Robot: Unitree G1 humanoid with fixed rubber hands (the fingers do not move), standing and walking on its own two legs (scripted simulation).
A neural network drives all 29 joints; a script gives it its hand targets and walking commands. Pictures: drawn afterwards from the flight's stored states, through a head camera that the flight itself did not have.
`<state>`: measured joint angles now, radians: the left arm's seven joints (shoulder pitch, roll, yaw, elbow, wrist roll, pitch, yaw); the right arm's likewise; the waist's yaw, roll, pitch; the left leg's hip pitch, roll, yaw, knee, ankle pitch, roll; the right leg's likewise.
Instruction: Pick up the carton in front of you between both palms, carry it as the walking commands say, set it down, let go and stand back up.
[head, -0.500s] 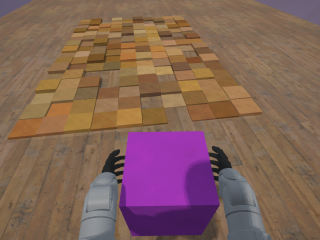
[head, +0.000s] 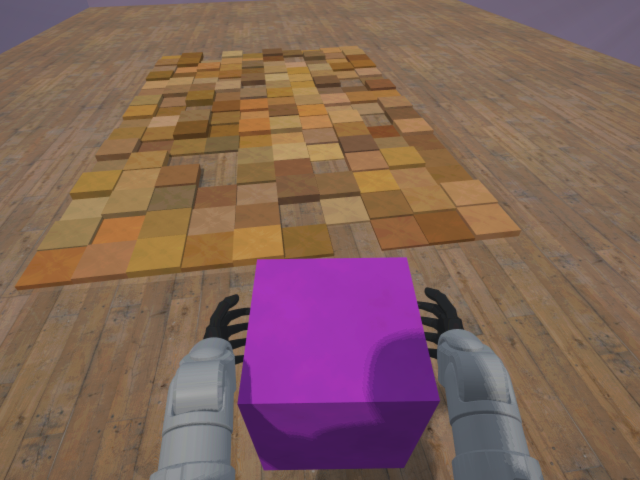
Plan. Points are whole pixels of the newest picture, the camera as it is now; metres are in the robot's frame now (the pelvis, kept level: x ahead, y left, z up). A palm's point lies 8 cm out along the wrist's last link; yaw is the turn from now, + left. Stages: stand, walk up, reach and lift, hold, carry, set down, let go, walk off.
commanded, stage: carry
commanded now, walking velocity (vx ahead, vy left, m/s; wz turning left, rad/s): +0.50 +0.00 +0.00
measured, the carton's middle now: (332, 367) +0.31 +0.00 -0.02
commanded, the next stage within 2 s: none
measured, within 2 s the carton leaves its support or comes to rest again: neither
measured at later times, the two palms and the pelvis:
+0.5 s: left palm (234, 263) +0.42 +0.15 +0.08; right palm (432, 260) +0.42 -0.15 +0.08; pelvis +0.16 +0.00 +0.00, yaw -2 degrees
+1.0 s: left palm (284, 161) +0.72 +0.09 +0.09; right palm (424, 157) +0.73 -0.21 +0.09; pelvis +0.45 -0.07 +0.01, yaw +0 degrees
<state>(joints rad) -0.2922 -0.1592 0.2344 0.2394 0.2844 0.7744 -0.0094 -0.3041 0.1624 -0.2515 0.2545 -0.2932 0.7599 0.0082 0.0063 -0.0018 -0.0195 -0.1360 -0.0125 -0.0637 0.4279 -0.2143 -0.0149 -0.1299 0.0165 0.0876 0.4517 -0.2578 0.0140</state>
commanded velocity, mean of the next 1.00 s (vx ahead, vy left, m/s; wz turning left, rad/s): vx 0.50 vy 0.00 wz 0.00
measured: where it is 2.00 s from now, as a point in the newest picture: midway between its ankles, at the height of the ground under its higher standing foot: (336, 290)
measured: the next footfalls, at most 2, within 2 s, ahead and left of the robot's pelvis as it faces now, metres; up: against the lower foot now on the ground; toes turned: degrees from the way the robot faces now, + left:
left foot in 0.38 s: +0.17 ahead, +0.10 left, +0.00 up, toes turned +9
right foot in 0.72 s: +0.45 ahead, -0.15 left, +0.00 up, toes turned -14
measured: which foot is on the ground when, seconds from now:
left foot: down 0.00-0.14, up 0.16-0.36, down 0.38-0.72, up 0.74-1.00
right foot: down 0.00-0.38, up 0.40-0.70, down 0.72-1.00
